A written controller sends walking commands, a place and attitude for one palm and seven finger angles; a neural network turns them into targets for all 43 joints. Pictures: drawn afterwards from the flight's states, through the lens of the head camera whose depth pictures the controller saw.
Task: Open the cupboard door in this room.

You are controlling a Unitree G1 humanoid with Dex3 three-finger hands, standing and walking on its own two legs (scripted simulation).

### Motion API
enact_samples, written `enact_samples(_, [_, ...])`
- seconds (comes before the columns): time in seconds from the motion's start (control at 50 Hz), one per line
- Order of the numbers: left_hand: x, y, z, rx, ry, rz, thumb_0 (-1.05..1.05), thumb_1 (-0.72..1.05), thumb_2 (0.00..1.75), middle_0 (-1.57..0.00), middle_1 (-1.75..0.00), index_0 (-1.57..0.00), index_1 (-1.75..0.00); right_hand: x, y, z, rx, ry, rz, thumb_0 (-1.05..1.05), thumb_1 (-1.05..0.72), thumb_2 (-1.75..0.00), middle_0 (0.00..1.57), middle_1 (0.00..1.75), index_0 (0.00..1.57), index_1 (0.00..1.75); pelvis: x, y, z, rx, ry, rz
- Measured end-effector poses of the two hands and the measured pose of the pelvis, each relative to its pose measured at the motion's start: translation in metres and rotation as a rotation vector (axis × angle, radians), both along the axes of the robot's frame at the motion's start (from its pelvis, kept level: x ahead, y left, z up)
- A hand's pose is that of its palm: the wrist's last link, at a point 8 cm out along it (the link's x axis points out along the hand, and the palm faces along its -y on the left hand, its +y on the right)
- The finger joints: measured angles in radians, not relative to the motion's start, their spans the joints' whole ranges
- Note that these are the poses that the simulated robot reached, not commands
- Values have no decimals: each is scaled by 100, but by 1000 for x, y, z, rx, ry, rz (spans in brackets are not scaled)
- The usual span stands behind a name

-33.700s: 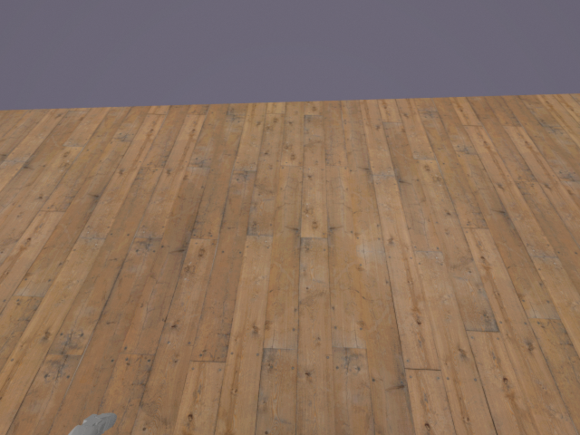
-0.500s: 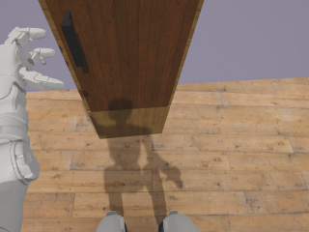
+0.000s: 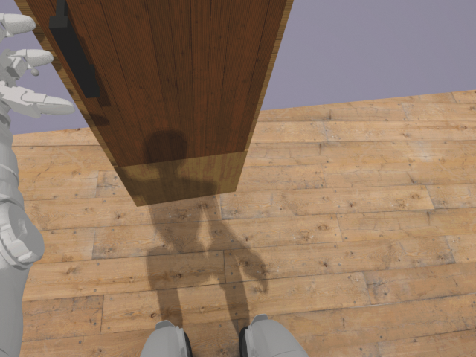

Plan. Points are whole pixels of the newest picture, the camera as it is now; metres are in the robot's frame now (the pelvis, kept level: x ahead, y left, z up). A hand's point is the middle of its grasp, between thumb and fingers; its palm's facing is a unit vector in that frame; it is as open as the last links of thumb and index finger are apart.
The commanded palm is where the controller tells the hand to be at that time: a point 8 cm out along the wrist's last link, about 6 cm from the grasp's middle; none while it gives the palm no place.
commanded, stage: move the hooked fingers beside the handle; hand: left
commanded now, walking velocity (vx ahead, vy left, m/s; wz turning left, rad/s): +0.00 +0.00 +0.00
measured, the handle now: (78, 52) +0.58 +0.18 +0.10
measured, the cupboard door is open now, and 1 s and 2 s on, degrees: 0 0 1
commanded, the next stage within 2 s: slide the fingers in behind the handle in 0.58 s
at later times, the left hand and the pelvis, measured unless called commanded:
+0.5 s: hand (42, 75) +0.53 +0.23 +0.10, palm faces +0.08 -1.00 -0.01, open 14.0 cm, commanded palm +0.52 +0.27 +0.09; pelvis -0.01 +0.00 -0.01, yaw +1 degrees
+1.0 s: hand (44, 70) +0.54 +0.23 +0.10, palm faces +0.10 -0.99 -0.01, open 14.1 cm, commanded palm +0.52 +0.24 +0.09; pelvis +0.00 +0.00 +0.00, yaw +1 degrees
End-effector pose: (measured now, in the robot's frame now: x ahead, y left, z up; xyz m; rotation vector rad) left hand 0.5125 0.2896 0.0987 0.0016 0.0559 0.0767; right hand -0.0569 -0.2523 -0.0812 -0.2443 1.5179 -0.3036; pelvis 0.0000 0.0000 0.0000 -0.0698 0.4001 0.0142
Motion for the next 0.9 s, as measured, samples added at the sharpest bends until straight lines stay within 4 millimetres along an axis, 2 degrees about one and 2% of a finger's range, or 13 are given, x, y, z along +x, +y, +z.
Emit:
enact_samples(0.12, [-8, 5, 5, 9, -38, 6, -1, -50, 30, -30, -120, -30, -120, 16, 0, -1, 4, -24, 17, 0, -90, -90, 20, 30, 21, 30, 3, 1, 2, -4, -14, 10])
enact_samples(0.3, [-15, -3, 3, 1, -1, -9, -1, -50, 30, -30, -120, -30, -120, 47, -6, -6, -5, -107, 73, 0, -90, -90, 20, 30, 21, 30, 1, 2, 1, -4, -28, 29])
enact_samples(0.4, [-12, -8, 3, 5, -22, -2, -1, -50, 30, -30, -120, -30, -120, 52, -9, -9, -13, -133, 88, 0, -90, -90, 20, 30, 21, 30, -3, 1, -2, -3, -23, 30])
enact_samples(0.52, [-6, -10, 0, 7, -7, 1, -1, -50, 30, -30, -120, -30, -120, 41, -10, -12, -14, -113, 78, 0, -90, -90, 20, 30, 21, 30, -8, -1, -6, -4, -10, 27])
enact_samples(0.68, [1, -3, -1, 17, -8, 8, -1, -50, 30, -30, -120, -30, -120, 9, -8, -10, -14, -30, 40, 0, -90, -90, 20, 30, 21, 30, -10, -3, -8, -7, 9, 22])
enact_samples(0.76, [4, -6, 0, 14, -13, -4, -1, -50, 30, -30, -120, -30, -120, -3, -6, -7, -11, 15, 27, 0, -90, -90, 20, 30, 21, 30, -8, -3, -7, -8, 14, 22])
enact_samples(0.9, [4, -11, 0, 2, -14, 17, -1, -50, 30, -29, -120, -29, -121, -7, -3, -3, 1, 33, 19, 0, -90, -90, 20, 30, 21, 30, -4, -2, -4, -8, 11, 23])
